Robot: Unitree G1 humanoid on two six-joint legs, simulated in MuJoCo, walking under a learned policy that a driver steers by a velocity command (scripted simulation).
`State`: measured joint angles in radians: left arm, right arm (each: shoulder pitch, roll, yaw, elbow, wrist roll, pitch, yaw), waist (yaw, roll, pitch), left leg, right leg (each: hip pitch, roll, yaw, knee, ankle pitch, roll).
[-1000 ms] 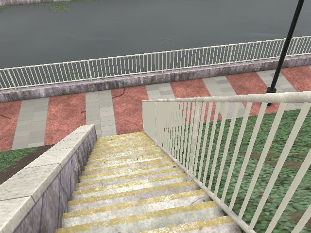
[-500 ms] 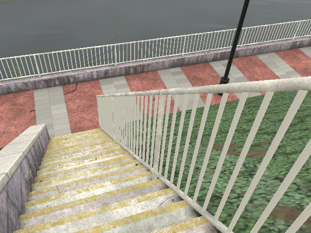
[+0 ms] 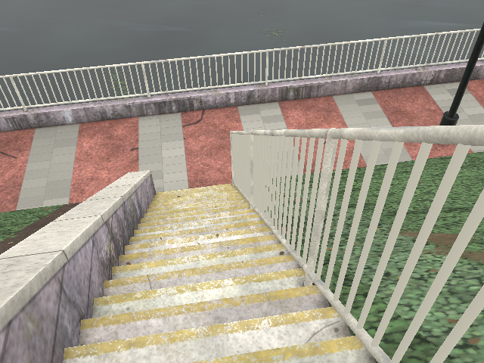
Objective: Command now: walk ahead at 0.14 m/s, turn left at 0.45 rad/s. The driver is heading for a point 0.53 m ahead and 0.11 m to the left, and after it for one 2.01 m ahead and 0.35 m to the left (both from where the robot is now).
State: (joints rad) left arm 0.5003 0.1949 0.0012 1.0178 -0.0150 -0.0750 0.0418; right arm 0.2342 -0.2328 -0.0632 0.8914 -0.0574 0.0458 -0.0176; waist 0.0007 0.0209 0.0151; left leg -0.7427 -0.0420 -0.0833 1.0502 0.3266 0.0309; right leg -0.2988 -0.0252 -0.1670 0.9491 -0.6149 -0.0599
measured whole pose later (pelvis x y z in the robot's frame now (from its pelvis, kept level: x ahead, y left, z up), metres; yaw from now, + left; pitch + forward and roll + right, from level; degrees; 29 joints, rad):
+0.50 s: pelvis +0.08 +0.04 -0.17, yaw +18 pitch -1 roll -5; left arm 0.00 0.19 -0.01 0.66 0.04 0.13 0.06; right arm 0.35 -0.18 0.05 0.81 -0.01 0.04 -0.05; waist -0.06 -0.05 0.04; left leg -0.48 -0.13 -0.14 0.73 -0.20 0.10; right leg -1.21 0.08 0.03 2.08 -0.28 0.14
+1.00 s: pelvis +0.14 -0.04 -0.15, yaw +24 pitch -2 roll +0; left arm 0.24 0.27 -0.01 0.69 -0.01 0.07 0.00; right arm 0.36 -0.25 -0.01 0.73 -0.03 0.08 -0.02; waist 0.00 -0.02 -0.07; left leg -0.40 -0.12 -0.21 0.70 -0.53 0.11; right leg -0.24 0.01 0.00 0.62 -0.42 -0.02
